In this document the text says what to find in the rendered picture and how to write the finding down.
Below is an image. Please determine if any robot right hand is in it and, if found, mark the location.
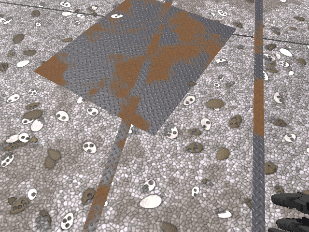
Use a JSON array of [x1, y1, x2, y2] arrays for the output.
[[267, 191, 309, 232]]

